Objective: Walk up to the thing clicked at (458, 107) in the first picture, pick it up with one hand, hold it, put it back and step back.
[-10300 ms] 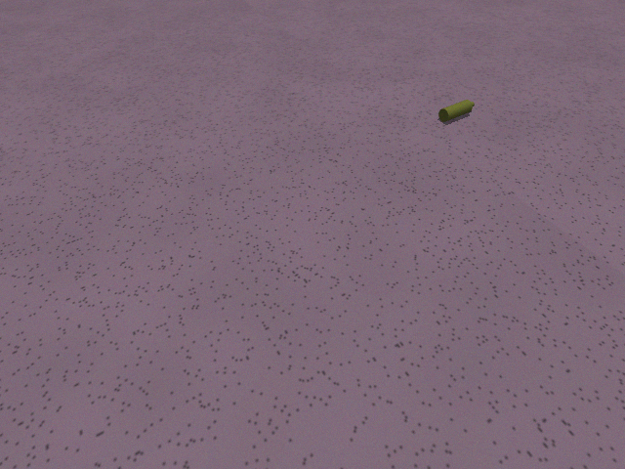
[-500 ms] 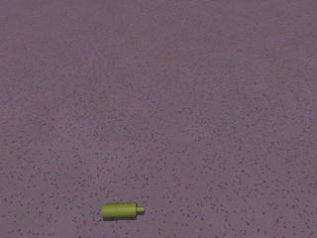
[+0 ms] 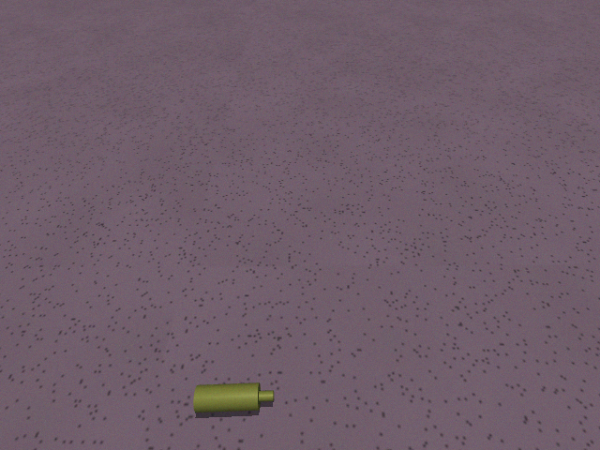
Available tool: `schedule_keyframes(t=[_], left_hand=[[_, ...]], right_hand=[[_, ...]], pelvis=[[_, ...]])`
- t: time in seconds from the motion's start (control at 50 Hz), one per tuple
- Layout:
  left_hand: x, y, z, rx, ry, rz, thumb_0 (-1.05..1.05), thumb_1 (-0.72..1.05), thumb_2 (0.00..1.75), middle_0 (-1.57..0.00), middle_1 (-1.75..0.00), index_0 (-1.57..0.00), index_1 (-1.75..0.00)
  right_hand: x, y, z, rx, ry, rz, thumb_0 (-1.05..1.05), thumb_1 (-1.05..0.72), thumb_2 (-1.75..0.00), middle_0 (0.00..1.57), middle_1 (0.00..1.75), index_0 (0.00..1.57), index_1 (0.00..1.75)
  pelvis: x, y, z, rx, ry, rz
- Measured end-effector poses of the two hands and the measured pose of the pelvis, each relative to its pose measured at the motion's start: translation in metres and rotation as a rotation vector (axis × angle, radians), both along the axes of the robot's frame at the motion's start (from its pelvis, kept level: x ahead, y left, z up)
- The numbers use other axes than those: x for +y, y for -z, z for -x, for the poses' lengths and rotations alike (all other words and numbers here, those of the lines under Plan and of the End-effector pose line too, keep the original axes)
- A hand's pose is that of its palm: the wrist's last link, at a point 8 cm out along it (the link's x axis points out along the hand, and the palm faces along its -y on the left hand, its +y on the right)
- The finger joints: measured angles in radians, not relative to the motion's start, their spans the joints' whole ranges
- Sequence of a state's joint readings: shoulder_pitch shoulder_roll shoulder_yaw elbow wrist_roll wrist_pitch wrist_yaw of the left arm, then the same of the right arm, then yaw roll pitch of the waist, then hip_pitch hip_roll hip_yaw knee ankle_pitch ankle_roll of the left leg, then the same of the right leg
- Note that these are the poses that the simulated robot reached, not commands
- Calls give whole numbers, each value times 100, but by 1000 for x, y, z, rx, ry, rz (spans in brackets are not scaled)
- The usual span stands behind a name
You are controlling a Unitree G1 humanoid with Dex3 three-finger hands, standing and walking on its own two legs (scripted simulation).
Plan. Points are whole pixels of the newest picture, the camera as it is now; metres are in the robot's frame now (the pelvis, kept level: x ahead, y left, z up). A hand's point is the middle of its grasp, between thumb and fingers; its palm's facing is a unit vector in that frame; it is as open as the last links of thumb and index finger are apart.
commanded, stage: stand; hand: left
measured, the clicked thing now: (235, 397) +0.42 +0.25 -0.74
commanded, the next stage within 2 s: walk up in 0.32 s
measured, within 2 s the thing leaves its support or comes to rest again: neither
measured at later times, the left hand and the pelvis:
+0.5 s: hand out of the picture +0.05 +0.30 -0.16, palm faces +0.00 -0.90 -0.43, open 7.4 cm; pelvis -0.02 +0.03 -0.01, yaw +0 degrees
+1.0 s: hand out of the picture +0.06 +0.36 -0.18, palm faces -0.10 -0.92 -0.38, open 7.4 cm; pelvis -0.03 +0.09 -0.02, yaw -3 degrees
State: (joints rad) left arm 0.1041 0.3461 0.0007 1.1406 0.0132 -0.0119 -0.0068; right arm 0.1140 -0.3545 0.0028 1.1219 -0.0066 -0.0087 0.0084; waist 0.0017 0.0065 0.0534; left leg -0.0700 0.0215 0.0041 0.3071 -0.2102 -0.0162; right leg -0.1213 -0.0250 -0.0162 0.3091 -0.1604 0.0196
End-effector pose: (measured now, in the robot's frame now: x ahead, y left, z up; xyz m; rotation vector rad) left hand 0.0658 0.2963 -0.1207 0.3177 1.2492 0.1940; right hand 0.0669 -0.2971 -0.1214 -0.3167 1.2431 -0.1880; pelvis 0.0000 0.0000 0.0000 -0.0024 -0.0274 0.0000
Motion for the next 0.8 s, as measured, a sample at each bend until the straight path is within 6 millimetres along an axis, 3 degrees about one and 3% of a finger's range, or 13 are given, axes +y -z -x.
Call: schedule_keyframes(t=[0.34, 0.4, 0.48, 0.58, 0.66, 0.74, 0.8], left_hand=[[2, 0, 1, -3, -5, -1, 1, 90, 90, -21, -30, -20, -30], [10, -2, 4, -26, -15, -27, 1, 90, 90, -21, -30, -20, -30], [35, -6, 16, -30, -18, -80, 1, 90, 90, -21, -30, -20, -30], [83, -1, 25, -18, -3, -124, 1, 90, 90, -21, -30, -20, -30], [118, 15, 22, -34, -20, -117, 1, 90, 90, -21, -30, -20, -30], [127, 18, 22, -26, -35, -73, 1, 91, 90, -20, -30, -20, -30], [127, 20, 25, -6, -30, -44, 1, 91, 90, -20, -30, -20, -30]], right_hand=[[0, 0, 1, 5, -4, 1, 0, -91, -90, 20, 30, 21, 30], [-3, 3, 0, 18, -7, 10, 0, -91, -90, 20, 30, 21, 30], [0, 3, -3, 18, -14, 29, 0, -91, -90, 20, 30, 21, 30], [21, 2, 2, 11, -24, 50, 0, -91, -90, 20, 30, 20, 30], [52, 7, 19, 24, -22, 75, 0, -91, -90, 20, 30, 20, 30], [83, 1, 34, 50, -15, 47, 0, -91, -90, 20, 30, 20, 30], [96, -1, 32, 22, -11, 39, 1, -90, -90, 20, 30, 21, 30]], pelvis=[[1, 1, 1, 2, -1, 1], [7, 4, 6, 1, -2, 11], [24, 7, 15, 3, 0, 10], [54, 16, 25, 11, -26, 18], [79, 27, 33, -12, -28, -11], [90, 19, 29, -4, -38, 13], [97, 17, 26, 4, -12, 15]])
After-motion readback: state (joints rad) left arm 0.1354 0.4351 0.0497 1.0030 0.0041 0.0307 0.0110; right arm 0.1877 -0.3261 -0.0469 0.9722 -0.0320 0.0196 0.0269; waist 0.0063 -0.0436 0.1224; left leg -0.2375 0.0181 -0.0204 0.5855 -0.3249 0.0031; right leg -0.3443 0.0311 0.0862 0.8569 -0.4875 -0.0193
